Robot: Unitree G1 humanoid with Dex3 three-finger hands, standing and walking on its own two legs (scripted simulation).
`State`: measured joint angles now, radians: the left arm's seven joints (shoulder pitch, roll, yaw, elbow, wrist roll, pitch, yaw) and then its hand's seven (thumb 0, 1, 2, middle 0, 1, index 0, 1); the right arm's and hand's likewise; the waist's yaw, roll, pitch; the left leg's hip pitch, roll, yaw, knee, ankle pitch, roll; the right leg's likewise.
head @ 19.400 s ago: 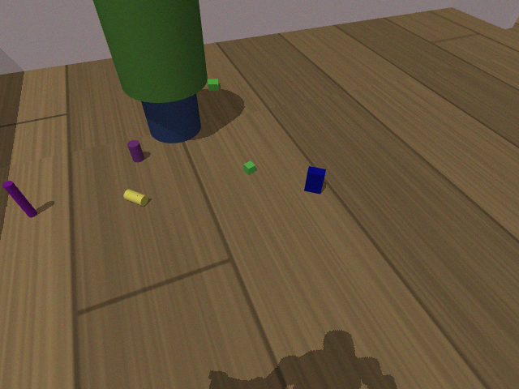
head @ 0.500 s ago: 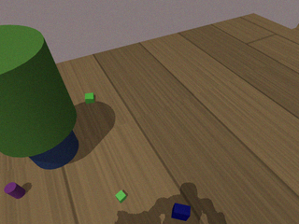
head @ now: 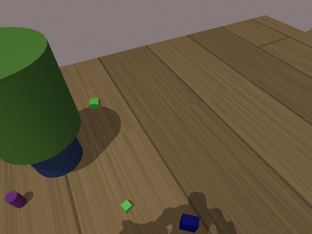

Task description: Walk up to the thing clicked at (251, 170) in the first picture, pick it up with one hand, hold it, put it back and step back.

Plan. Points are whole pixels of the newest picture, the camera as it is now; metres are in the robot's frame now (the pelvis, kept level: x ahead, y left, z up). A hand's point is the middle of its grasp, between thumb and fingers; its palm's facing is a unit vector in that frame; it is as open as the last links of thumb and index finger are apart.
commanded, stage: stand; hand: left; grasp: from above
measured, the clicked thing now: (126, 206) +0.42 +0.19 -0.76
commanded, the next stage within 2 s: rise first in 0.52 s
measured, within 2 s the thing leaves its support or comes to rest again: neither
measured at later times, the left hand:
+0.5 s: hand out of the picture +0.07 +0.25 -0.16, palm faces -0.02 -0.94 -0.35, open 7.4 cm
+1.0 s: hand out of the picture +0.14 +0.25 -0.18, palm faces -0.06 -0.90 -0.43, open 11.3 cm
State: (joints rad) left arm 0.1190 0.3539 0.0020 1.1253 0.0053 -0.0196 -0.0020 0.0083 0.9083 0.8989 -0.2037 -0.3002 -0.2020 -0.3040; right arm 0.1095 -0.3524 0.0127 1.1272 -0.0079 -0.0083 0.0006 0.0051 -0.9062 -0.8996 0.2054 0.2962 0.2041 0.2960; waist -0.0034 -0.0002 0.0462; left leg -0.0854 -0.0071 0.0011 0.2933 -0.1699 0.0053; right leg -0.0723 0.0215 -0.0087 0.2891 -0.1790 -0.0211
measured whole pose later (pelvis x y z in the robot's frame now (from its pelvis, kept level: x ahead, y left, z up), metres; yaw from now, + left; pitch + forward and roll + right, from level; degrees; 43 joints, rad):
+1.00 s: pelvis -0.01 +0.00 -0.03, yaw +0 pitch +9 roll -1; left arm 0.00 0.31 0.12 0.93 0.17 0.11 0.06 0.01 0.03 0.92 -0.13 -0.91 -0.16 -0.88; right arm 0.25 -0.25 -0.01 0.71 0.03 -0.04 -0.01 0.01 -0.98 -0.92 0.20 0.30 0.20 0.30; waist -0.03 0.01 -0.04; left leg -0.54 0.00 0.00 0.72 -0.34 0.01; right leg -0.52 0.02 -0.02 0.70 -0.34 -0.02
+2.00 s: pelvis -0.08 -0.01 -0.26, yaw -1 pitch +33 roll -2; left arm -0.51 0.31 0.08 1.15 0.65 0.32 0.62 0.00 -0.52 0.99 -0.14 -0.99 -0.13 -1.01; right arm 0.03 -0.27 0.02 0.76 -0.05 -0.17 0.01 0.01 -0.91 -0.90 0.20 0.30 0.20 0.30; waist -0.05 -0.01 -0.23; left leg -1.71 0.01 -0.03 1.77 -0.63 -0.01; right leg -1.69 0.02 -0.08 1.75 -0.64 -0.05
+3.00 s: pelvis -0.10 +0.00 -0.44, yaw -6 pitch +35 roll -4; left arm -1.11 0.62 0.33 1.65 0.76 0.29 0.59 0.00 -0.41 0.90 -0.18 -0.98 -0.19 -0.97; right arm 0.14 -0.31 0.04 0.88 -0.15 -0.28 0.28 0.00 -0.91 -0.90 0.20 0.29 0.20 0.29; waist -0.23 0.03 -0.03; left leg -2.29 0.04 -0.06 2.34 -0.68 0.01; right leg -2.26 0.03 -0.13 2.29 -0.65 -0.05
